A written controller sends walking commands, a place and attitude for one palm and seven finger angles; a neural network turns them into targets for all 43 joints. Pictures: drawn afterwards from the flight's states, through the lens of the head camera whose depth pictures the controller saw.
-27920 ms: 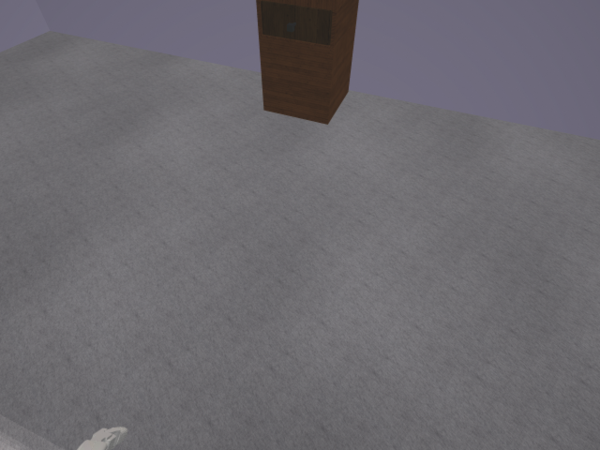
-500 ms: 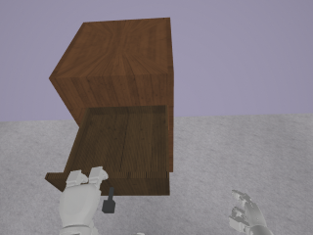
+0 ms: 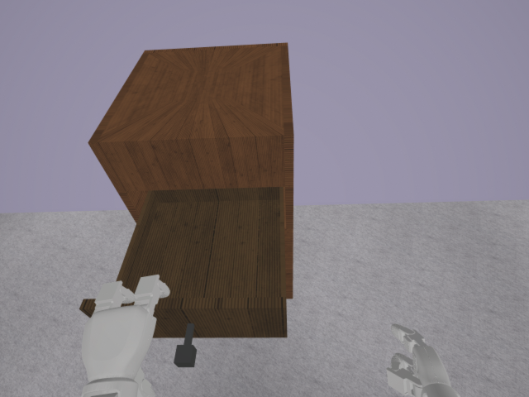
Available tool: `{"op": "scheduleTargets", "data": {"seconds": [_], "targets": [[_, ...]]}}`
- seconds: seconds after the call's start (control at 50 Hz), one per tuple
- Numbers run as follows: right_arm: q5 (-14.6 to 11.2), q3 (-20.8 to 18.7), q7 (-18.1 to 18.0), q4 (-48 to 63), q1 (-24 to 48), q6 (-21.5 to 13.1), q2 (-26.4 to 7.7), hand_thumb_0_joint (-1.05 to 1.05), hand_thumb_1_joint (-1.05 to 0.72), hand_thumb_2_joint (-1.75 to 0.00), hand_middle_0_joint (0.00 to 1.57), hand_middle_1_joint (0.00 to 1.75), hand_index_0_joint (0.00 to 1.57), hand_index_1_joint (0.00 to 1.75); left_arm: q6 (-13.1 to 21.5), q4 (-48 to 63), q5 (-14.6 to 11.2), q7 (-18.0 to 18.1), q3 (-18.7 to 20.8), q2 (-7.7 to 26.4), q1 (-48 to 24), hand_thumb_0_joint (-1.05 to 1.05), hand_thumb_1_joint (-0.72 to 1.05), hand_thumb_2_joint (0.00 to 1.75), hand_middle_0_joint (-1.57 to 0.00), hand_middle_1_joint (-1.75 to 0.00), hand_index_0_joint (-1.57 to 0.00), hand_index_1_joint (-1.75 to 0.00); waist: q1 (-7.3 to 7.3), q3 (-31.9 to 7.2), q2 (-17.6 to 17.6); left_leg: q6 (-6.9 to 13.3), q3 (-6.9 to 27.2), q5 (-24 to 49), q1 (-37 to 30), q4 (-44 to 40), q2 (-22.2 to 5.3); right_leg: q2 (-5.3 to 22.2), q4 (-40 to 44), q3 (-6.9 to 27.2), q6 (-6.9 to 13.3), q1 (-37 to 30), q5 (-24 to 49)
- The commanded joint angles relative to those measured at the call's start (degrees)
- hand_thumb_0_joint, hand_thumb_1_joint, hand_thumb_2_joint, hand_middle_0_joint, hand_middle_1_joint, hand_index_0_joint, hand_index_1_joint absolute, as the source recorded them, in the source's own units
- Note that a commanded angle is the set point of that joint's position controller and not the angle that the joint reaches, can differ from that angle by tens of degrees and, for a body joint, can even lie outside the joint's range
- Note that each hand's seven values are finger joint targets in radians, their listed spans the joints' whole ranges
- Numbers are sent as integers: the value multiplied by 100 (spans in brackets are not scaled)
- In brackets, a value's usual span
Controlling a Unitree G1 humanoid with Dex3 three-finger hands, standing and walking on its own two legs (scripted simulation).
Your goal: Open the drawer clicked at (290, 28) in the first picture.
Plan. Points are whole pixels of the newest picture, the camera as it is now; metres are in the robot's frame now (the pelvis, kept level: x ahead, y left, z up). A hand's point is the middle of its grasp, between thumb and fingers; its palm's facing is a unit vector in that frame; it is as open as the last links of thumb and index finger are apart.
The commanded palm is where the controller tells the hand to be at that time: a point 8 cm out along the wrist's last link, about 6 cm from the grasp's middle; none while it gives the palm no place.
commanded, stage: draw the hand back to the body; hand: left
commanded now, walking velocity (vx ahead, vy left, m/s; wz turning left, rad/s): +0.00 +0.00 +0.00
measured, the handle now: (187, 345) +0.25 +0.19 -0.17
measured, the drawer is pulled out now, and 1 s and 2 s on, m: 0.30 0.30 0.30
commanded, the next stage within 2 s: step back with the hand held close in 1.42 s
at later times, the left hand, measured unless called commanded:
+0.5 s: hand (103, 320) +0.20 +0.23 +0.08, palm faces +0.20 -0.56 -0.81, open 13.8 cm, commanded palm +0.16 +0.25 +0.14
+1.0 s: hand (53, 278) +0.20 +0.24 +0.18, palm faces +0.37 -0.83 -0.41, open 10.5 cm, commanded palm +0.15 +0.29 +0.21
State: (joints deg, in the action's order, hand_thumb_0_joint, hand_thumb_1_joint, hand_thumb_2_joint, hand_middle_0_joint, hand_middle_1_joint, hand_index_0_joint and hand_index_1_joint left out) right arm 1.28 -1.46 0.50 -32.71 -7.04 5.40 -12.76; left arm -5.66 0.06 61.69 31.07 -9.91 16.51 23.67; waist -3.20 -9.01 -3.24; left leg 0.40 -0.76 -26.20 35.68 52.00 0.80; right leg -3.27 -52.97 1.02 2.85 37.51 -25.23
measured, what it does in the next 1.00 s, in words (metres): stands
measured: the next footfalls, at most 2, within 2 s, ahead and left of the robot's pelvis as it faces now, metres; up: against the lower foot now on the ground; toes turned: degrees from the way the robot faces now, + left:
none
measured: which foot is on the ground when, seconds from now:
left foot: down 0.00-1.00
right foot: down 0.00-1.00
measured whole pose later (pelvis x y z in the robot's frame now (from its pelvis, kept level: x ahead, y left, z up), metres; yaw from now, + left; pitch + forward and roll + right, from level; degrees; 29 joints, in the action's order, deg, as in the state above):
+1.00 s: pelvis +0.04 +0.01 +0.05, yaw +3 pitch -1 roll +0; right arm -1.3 0.8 -5.4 -35.2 -10.9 -7.9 -12.2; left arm 4.1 27.5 -2.9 7.1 12.1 18.4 34.1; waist -2.6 -0.4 -3.8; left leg 1.0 2.3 -18.4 8.9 28.8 1.8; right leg -2.0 -28.0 -1.0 1.8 8.8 -17.8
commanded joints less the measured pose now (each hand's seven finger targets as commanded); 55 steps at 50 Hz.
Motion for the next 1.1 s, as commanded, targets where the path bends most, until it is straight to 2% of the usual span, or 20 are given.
{"op": "scheduleTargets", "data": {"seconds": [0.0,0.02,0.08,0.14,0.18,0.28,0.36,0.38,0.4,0.42,0.44,0.46,0.48,0.5,0.56,0.58,0.66,0.76,0.92,1.08], "targets": [[-102,-154,-25,993,873,-308,-548,0,-90,-90,20,30,20,30,-188,1149,-218,47,412,564,-230,0,-50,30,-30,-120,-30,-120,64,-605,434,176,26,1158,-637,-838,103,113,1238,222,-45,-814,1379],[-103,-123,-36,1004,935,-305,-571,0,-90,-90,20,30,20,30,-251,1172,-282,-75,428,621,-300,0,-50,30,-30,-120,-30,-120,53,-599,664,191,26,1112,-639,-888,106,133,1324,262,-90,-874,1346],[-148,-73,-98,1051,974,-314,-594,0,-90,-90,20,30,20,30,-316,1423,-440,-455,458,784,-332,0,-50,30,-30,-120,-30,-120,18,-559,836,218,22,1057,-765,-1077,98,204,1526,309,-144,-1079,1216],[-127,-72,-127,1096,911,-374,-556,0,-90,-90,20,30,20,30,-110,1877,-431,-688,497,907,-192,0,-50,30,-30,-120,-30,-120,-60,-555,519,244,14,1254,-1068,-1180,85,217,1591,260,-100,-1166,1297],[-68,-29,-91,1117,848,-433,-531,0,-90,-90,20,30,20,30,90,2117,-352,-730,691,1129,-3,0,-50,30,-30,-120,-30,-120,-152,-667,403,227,-2,1434,-1218,-1177,88,225,1571,295,-85,-1201,1445],[-44,-15,-14,1092,840,-418,-529,0,-90,-90,20,30,20,30,281,2177,-236,-629,1225,1433,131,0,-50,30,-30,-120,-30,-120,-214,-291,125,146,51,1432,-1284,-1295,72,141,1620,314,0,-1080,1285],[-119,-73,-28,1118,911,-414,-539,0,-90,-90,20,30,20,30,182,2443,-465,-651,1372,1402,226,0,-50,30,-30,-120,-30,-120,-190,-428,40,148,62,1628,-1446,-1410,48,142,1698,292,-5,-1414,1687],[-109,-58,-23,1103,900,-425,-548,0,-90,-90,20,30,20,30,157,2488,-512,-693,1406,1448,233,0,-50,30,-30,-120,-30,-120,-211,-572,165,156,52,1688,-1507,-1405,47,173,1697,296,-42,-1475,1765],[-152,-93,-53,1099,902,-433,-541,0,-90,-90,20,30,20,30,135,2484,-639,-773,1318,1347,367,0,-50,30,-30,-120,-30,-120,-157,-412,304,179,44,1686,-1472,-1430,34,184,1759,299,-65,-1547,1916],[-338,-23,-182,1434,182,-726,-292,0,-90,-90,20,30,20,30,179,2430,-4851,-1401,775,-539,305,0,-47,32,-30,-118,-30,-118,386,-1,775,336,115,1573,-2246,-1632,-161,157,1947,-191,-173,-2188,1826],[-371,0,-286,1398,300,-1032,-391,0,-90,-90,20,30,20,30,406,2871,-5245,-1674,1108,143,181,0,-43,33,-29,-115,-29,-115,257,-119,767,330,109,1541,-2367,-1696,-216,221,2010,-127,-223,-2227,1711],[-359,56,-358,1333,331,-1179,-387,0,-90,-90,20,30,20,30,509,2764,-5339,-1783,1346,337,340,0,-40,34,-29,-113,-29,-113,208,32,780,314,105,1499,-2320,-1745,-180,220,2062,-137,-219,-2214,1631],[-283,113,-510,1336,256,-1179,-491,0,-90,-90,20,30,20,30,680,2974,-5692,-1850,1736,682,523,0,-36,36,-29,-111,-29,-111,110,-15,876,309,75,1662,-2328,-1869,-133,305,2196,-169,-254,-2384,1797],[-280,181,-597,1340,346,-1255,-432,0,-90,-90,20,30,20,30,809,3309,-5897,-1953,1684,659,392,0,-32,37,-29,-109,-29,-109,146,207,777,274,110,1711,-2324,-1977,-126,397,2264,-184,-281,-2392,1805],[-227,233,-724,1151,337,-1507,-442,0,-90,-90,20,30,20,30,1032,3580,-6131,-2013,2221,1072,170,0,-22,42,-28,-102,-28,-102,104,684,155,181,155,1743,-2332,-2184,-105,487,2603,-183,-219,-2292,1695],[-198,275,-727,1105,238,-1556,-417,0,-90,-90,20,30,20,30,1086,3612,-6164,-2043,2192,962,266,0,-18,43,-28,-100,-28,-100,96,719,-166,160,176,1867,-2388,-2280,-88,491,2607,-224,-186,-2377,1823],[-217,232,-671,940,216,-1659,-356,0,-90,-90,20,30,20,30,1177,3621,-6325,-2165,2511,993,696,0,-5,50,-27,-91,-27,-91,47,615,-385,73,206,2372,-2504,-2388,-144,489,2689,-258,-154,-2723,2274],[-223,114,-603,853,307,-1652,-380,0,-90,-90,20,30,20,30,1268,3523,-6450,-2314,2452,694,971,0,13,57,-25,-80,-25,-80,93,487,313,97,176,2677,-2650,-2463,-212,468,2783,-294,-219,-2883,2635],[-243,92,-611,774,346,-1709,-422,0,-90,-90,20,30,20,30,1451,4152,-6446,-2245,2961,1157,665,0,41,69,-24,-62,-24,-62,40,134,74,92,187,2791,-2894,-2612,-215,508,2835,-303,-208,-3065,2616],[-284,93,-568,679,461,-1692,-397,0,-90,-90,20,30,20,30,1488,4030,-6531,-2253,3374,1271,461,0,69,81,-22,-43,-22,-43,26,566,68,38,228,2673,-2817,-2737,-259,471,2956,-337,-193,-2941,2449]]}}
